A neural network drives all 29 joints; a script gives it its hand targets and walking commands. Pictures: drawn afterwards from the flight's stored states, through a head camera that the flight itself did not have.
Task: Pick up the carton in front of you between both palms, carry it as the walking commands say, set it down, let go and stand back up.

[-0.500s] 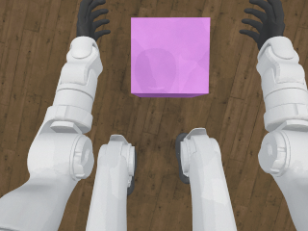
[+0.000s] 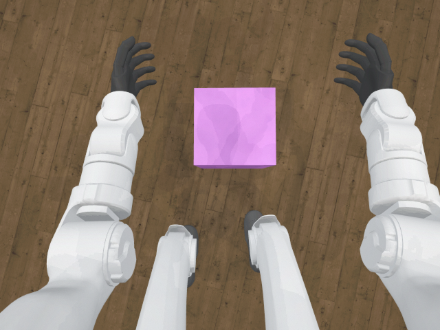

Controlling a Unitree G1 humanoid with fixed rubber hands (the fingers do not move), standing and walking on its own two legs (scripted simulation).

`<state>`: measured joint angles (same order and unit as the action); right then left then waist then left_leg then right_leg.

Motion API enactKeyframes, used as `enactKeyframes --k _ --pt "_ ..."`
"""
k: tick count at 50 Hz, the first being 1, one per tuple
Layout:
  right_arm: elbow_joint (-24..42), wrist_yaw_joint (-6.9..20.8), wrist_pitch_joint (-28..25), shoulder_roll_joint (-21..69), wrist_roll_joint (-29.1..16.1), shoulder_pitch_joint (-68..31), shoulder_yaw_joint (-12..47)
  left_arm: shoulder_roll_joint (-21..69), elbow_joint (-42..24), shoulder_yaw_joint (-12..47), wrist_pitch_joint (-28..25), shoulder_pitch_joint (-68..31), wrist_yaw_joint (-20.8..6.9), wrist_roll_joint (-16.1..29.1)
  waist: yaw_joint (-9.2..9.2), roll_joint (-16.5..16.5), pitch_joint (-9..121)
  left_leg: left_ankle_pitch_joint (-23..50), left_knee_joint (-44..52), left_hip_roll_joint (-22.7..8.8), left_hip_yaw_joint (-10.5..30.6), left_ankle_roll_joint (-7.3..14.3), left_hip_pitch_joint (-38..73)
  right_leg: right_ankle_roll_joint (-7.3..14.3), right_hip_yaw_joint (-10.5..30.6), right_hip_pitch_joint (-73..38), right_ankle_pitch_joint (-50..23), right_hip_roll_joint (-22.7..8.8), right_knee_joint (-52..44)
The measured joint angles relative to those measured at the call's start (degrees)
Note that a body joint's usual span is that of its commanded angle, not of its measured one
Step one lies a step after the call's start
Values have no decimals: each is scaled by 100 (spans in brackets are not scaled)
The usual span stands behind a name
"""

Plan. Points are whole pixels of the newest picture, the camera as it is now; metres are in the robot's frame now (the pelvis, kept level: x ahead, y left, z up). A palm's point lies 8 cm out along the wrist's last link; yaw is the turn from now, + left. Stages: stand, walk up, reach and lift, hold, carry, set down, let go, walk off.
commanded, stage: set down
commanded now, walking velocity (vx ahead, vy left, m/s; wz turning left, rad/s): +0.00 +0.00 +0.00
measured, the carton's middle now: (233, 134) +0.48 -0.06 -0.48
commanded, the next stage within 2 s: let go in 0.04 s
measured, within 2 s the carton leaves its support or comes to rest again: neither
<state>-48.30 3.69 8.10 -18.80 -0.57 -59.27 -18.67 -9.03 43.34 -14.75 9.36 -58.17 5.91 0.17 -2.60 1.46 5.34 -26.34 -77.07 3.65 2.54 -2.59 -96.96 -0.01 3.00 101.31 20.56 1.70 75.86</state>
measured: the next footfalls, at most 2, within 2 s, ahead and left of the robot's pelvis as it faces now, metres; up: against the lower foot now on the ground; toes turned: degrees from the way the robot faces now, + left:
none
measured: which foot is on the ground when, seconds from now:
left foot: down 0.00-1.00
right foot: down 0.00-1.00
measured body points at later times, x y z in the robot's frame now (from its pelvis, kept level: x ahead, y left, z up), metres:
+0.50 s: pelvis +0.06 +0.00 +0.12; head +0.27 -0.02 +0.52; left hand +0.41 +0.18 +0.01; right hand +0.38 -0.27 +0.01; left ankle +0.06 +0.13 -0.57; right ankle +0.09 -0.11 -0.57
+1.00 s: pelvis +0.10 +0.02 +0.18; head +0.13 +0.02 +0.62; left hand +0.28 +0.25 +0.10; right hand +0.25 -0.22 +0.10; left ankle +0.06 +0.13 -0.57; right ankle +0.09 -0.11 -0.57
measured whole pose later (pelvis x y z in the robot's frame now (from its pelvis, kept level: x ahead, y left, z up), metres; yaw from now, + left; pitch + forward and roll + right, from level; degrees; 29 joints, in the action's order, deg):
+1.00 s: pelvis +0.10 +0.02 +0.18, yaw -3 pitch +1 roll -1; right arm -24.7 4.2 3.2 -12.4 -0.2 13.8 -2.5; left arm -12.2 25.6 -2.5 2.8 12.9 -3.3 -0.2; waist -0.2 0.9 -3.0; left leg -16.9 -25.2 1.4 3.4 0.8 -8.9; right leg -1.0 3.2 12.1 12.1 0.9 23.5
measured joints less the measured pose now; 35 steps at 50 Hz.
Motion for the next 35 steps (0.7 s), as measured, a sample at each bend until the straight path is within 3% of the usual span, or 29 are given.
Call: enactKeyframes --k 8,15,20,35 --pt "29 92 -123 130 345 392 -84 131 -35 -60 -85 384 -93 -351 35 -14 22 337 1020 -41 67 2 819 25 -26 -848 -300 -8 -1015" --pt "752 174 -131 341 603 1797 196 279 -689 197 -118 1819 -138 -618 63 -30 -72 509 1925 -91 112 16 1965 56 -44 -1993 -429 -8 -1876" --pt "1211 178 -269 448 449 2934 460 230 -1054 403 -295 2952 -273 -521 48 -50 -156 576 2529 -140 137 36 2973 71 -56 -3000 -471 4 -2455" --pt "1712 32 -872 717 71 5665 1181 -2 -1256 888 -945 5482 -651 -226 144 -144 -198 748 4006 -229 163 167 5860 19 -55 -5937 -620 0 -3973"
